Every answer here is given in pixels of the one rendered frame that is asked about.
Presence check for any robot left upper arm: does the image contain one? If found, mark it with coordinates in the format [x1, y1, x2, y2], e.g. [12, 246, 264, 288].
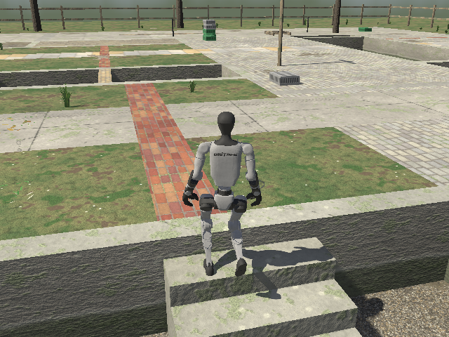
[192, 142, 211, 180]

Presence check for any robot right upper arm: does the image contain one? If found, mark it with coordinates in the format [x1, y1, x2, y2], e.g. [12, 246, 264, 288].
[241, 142, 256, 181]

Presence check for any robot left forearm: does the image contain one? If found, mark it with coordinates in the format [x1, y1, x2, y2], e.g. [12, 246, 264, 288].
[184, 170, 198, 196]

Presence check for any right robot shin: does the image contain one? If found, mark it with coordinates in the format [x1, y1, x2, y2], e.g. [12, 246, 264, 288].
[231, 220, 243, 262]

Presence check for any robot right forearm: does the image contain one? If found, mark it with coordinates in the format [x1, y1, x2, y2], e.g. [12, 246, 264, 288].
[249, 171, 261, 196]

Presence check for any left robot hand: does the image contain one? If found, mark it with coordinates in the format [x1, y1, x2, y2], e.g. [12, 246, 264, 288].
[182, 193, 199, 206]

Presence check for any robot right foot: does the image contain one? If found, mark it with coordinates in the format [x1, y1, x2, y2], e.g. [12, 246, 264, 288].
[235, 258, 247, 277]

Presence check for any right robot hand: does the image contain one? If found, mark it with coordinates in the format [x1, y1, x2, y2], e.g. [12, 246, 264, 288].
[246, 193, 262, 206]

